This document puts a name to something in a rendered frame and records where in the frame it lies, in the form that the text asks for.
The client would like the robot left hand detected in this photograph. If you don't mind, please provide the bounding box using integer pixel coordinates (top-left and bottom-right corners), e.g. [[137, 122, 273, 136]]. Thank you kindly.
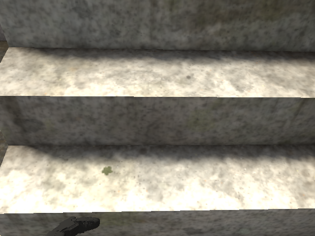
[[45, 216, 100, 236]]

